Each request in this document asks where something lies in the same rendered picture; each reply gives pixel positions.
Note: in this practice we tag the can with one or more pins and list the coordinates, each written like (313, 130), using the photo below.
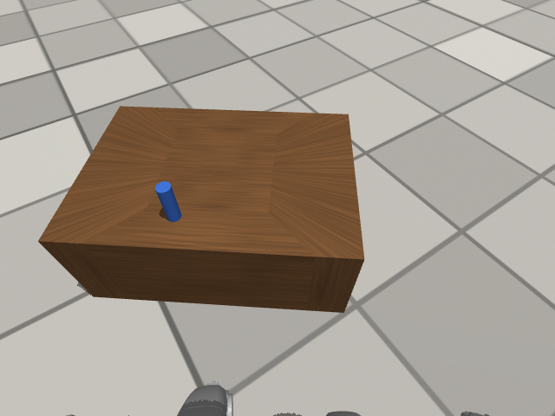
(168, 201)

